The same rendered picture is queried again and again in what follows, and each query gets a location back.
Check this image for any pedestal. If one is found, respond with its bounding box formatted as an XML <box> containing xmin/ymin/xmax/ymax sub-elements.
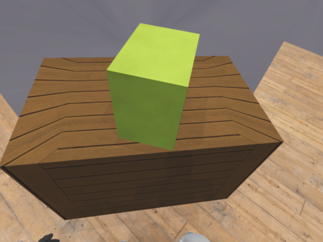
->
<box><xmin>0</xmin><ymin>56</ymin><xmax>284</xmax><ymax>220</ymax></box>

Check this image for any carton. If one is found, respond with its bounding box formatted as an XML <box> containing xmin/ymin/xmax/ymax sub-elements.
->
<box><xmin>106</xmin><ymin>23</ymin><xmax>200</xmax><ymax>151</ymax></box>

